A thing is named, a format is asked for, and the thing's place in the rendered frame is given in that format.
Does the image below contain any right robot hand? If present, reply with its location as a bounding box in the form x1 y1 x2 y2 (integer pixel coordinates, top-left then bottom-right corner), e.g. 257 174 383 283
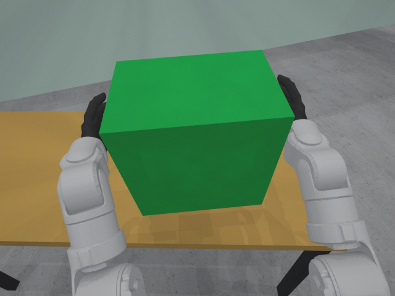
277 75 307 121

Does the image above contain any robot right upper arm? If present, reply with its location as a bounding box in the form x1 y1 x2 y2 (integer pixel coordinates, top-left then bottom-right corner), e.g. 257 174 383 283
309 251 389 296

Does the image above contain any left robot hand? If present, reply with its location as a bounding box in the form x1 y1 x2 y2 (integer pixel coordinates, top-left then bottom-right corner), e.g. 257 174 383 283
81 92 107 151

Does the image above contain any table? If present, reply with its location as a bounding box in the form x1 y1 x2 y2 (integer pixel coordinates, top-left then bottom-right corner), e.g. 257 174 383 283
0 111 347 296

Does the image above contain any carton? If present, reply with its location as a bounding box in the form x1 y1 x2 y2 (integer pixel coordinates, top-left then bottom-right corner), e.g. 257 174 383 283
99 50 295 216

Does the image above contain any robot left upper arm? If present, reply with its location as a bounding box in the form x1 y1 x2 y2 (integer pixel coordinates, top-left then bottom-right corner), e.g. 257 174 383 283
75 263 146 296

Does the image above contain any left robot forearm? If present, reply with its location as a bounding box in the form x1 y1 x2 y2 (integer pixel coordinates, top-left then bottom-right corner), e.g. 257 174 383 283
57 137 127 296

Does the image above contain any right robot forearm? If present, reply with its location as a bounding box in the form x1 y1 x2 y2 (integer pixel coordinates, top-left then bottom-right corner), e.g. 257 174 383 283
283 119 391 296

